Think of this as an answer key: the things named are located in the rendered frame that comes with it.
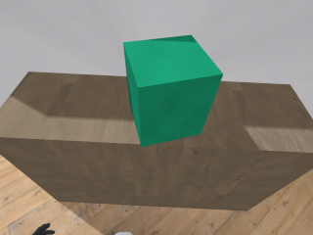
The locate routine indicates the pedestal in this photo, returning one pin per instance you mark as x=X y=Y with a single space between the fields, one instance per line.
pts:
x=74 y=135

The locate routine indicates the robot left hand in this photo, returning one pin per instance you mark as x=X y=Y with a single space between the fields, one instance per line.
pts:
x=41 y=230

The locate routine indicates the carton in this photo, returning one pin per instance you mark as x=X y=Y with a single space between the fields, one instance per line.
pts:
x=172 y=84

